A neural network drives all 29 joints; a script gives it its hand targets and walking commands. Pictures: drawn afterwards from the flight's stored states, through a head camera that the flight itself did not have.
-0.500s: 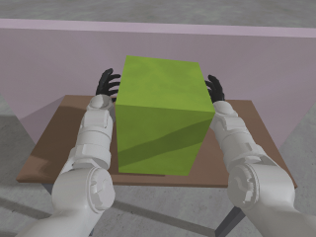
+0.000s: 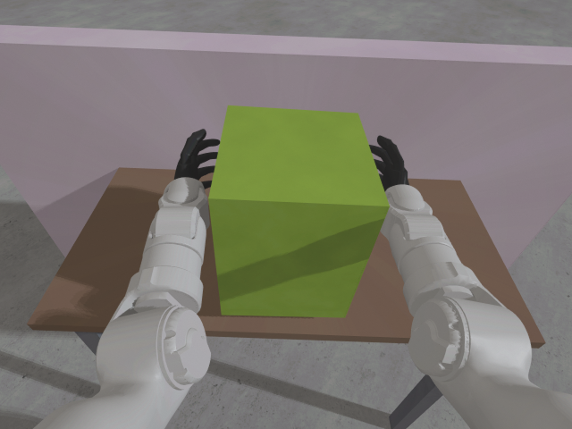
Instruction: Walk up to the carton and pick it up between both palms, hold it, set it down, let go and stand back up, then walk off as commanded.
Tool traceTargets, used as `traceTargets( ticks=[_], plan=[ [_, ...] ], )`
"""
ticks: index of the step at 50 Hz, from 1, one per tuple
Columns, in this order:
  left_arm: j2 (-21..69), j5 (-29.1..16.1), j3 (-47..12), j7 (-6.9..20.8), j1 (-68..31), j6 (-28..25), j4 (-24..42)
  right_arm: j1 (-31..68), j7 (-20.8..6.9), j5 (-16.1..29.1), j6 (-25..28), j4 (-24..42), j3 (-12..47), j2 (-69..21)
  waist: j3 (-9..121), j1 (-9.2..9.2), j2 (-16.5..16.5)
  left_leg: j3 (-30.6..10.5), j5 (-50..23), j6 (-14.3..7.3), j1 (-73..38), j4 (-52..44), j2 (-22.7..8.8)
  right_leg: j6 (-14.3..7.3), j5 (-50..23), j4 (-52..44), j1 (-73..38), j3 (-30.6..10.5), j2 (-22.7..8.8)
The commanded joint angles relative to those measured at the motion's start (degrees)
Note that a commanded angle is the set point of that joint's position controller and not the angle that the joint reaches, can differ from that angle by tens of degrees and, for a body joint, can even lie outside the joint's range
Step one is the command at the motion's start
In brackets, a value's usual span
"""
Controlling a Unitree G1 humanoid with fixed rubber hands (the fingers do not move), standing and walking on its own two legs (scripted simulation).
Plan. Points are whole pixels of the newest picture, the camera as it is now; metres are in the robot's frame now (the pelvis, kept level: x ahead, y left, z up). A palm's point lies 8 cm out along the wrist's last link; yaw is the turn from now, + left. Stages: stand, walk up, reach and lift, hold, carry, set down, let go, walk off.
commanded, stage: set down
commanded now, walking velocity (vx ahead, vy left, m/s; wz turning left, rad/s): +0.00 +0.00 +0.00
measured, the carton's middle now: (288, 215) +0.43 +0.02 +0.09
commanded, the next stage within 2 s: none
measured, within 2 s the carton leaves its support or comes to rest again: rests again in 0.54 s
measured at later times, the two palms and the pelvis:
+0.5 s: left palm (190, 201) +0.42 +0.16 +0.13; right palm (390, 201) +0.43 -0.13 +0.13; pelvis +0.00 +0.00 +0.00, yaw +0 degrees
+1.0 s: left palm (191, 207) +0.42 +0.16 +0.12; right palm (389, 207) +0.42 -0.13 +0.12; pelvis +0.00 +0.00 +0.00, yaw -1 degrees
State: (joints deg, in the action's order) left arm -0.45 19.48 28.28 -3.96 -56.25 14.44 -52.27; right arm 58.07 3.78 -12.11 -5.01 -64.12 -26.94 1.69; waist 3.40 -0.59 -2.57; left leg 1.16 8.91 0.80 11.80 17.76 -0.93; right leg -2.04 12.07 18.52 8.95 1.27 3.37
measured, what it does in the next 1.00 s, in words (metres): stands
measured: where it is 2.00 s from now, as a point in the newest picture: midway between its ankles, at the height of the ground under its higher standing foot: outside the picture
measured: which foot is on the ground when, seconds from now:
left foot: down 0.00-1.00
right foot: down 0.00-1.00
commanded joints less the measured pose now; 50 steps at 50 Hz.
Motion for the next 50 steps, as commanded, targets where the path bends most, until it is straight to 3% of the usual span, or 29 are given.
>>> traceTargets(
  ticks=[1, 6, 12, 13, 16, 21, 24, 28, 30, 35, 36, 38, 44, 45, 49, 50],
  plan=[
    [21.93, 0.05, -4.02, 6.94, -30.8, -2.02, 1.32, 37.81, -9.86, -3.09, 5.31, 14.71, 8.89, -29.17, 29.26, -5.17, -2.28, 4.37, -16.76, -0.64, -6.34, 0.21, 1.27, 9.08, -40.57, 3.26, -15.4, 1.57, -4.37],
    [23.63, -1.12, -6.39, 6.61, -34.66, -3.77, 5.68, 38.43, -10.3, -3.12, 6.7, 15.43, 9.48, -30.93, 35.18, -4.95, -1.11, 4.47, -19.23, -0.15, -7.47, 0.64, 0.98, 8.47, -41.37, 3.48, -15.26, 1.82, -4.02],
    [25.32, -1.59, -8.56, 5.74, -36.27, -6.02, 6.11, 39.36, -10.54, -4.29, 8.66, 16.41, 9.24, -32.04, 39.75, -4.9, 0.61, 4.32, -21.76, 0.7, -7.61, 1.61, 0.55, 8.08, -41.8, 3.65, -13.68, 2.02, -3.87],
    [24.45, -0.89, -7.28, 5.95, -35.34, -6.04, 4.56, 38.62, -10.69, -4.63, 8.39, 14.79, 8.9, -31.72, 35.83, -5.44, -0.41, 4.6, -20.91, 0.41, -7.57, 1.23, 0.51, 8.15, -39.81, 2.95, -12.18, 2.09, -3.9],
    [24.62, -0.22, -6.94, 6.09, -34.21, -6.3, 4.43, 36.49, -10.79, -6.0, 8.48, 14.09, 7.45, -31.54, 34.33, -4.54, 0.1, 4.79, -18.69, 0.34, -7.21, 0.55, 0.57, 8.18, -38.46, 2.42, -12.76, 2.0, -4.33],
    [21.9, 1.56, -3.57, 6.78, -30.43, -5.81, 1.48, 35.29, -10.83, -6.08, 7.9, 14.19, 7.56, -31.61, 30.22, -6.17, -1.97, 5.63, -14.23, -1.0, -3.06, -0.88, 1.13, 8.98, -39.65, 3.07, -15.7, 1.16, -5.08],
    [22.24, 1.74, -3.28, 7.09, -30.28, -6.15, 2.75, 34.34, -11.03, -7.04, 7.66, 14.17, 7.14, -31.79, 29.23, -5.37, -2.41, 5.6, -12.13, -1.33, -2.22, -1.91, 1.17, 9.3, -38.66, 3.2, -16.87, 1.3, -5.27],
    [22.83, 1.51, -4.13, 6.69, -32.5, -7.23, 3.92, 33.73, -11.42, -7.74, 8.18, 13.55, 6.48, -31.92, 32.97, -5.21, -0.53, 5.42, -14.74, -0.83, -4.59, -1.15, 0.76, 8.86, -37.62, 3.32, -14.7, 2.13, -4.82],
    [22.08, 2.0, -3.24, 6.68, -30.46, -7.38, 3.55, 33.6, -11.4, -8.21, 8.46, 14.56, 6.31, -31.89, 31.63, -5.91, -1.21, 5.93, -14.27, -1.11, -3.67, -1.18, 0.88, 8.91, -38.17, 2.99, -14.26, 1.56, -5.12],
    [22.82, 2.89, -2.3, 6.47, -28.69, -7.77, 2.89, 32.41, -11.64, -9.56, 8.82, 14.8, 5.71, -31.83, 30.97, -5.64, -1.33, 5.86, -14.27, -1.12, -3.85, -1.22, 0.71, 8.78, -36.81, 3.0, -13.95, 2.3, -4.91],
    [22.55, 2.87, -2.43, 6.44, -28.29, -7.92, 2.84, 31.87, -11.63, -8.95, 8.77, 14.73, 6.48, -32.43, 29.99, -6.41, -1.0, 6.12, -14.21, -1.16, -3.03, -1.06, 0.94, 8.8, -37.28, 3.28, -14.23, 1.77, -4.99],
    [22.82, 2.92, -2.86, 6.62, -28.07, -8.01, 3.38, 30.68, -11.55, -9.02, 8.84, 14.19, 5.8, -32.25, 30.38, -5.06, -0.96, 5.87, -14.37, -1.08, -3.4, -1.16, 0.79, 8.85, -37.31, 3.16, -14.41, 1.97, -5.04],
    [22.11, 4.24, -0.76, 7.04, -25.72, -8.02, 1.74, 30.46, -11.85, -9.96, 8.55, 15.26, 5.48, -32.04, 26.86, -6.07, -2.2, 6.31, -11.45, -1.82, -1.59, -2.1, 1.05, 8.88, -35.69, 2.9, -15.27, 1.65, -5.31],
    [21.97, 4.04, -0.79, 7.06, -26.29, -8.16, 1.65, 29.54, -11.89, -10.23, 8.45, 15.18, 5.1, -31.85, 26.92, -5.45, -1.84, 6.16, -11.45, -1.82, -1.86, -1.93, 0.91, 9.04, -35.09, 3.16, -15.14, 1.81, -5.25],
    [21.99, 4.55, -0.06, 7.32, -24.07, -8.24, 1.87, 27.71, -12.0, -10.51, 8.08, 14.7, 5.33, -32.0, 25.41, -5.77, -1.62, 6.39, -11.58, -2.04, -1.99, -1.94, 1.06, 8.96, -35.74, 3.22, -14.5, 1.65, -5.29],
    [22.01, 4.46, -0.2, 7.38, -24.01, -8.2, 1.67, 27.78, -11.99, -10.66, 8.23, 15.09, 4.51, -31.75, 24.76, -4.96, -1.32, 6.28, -10.62, -2.03, -1.62, -2.08, 0.96, 8.83, -34.09, 3.01, -14.06, 1.69, -5.42]
  ],
)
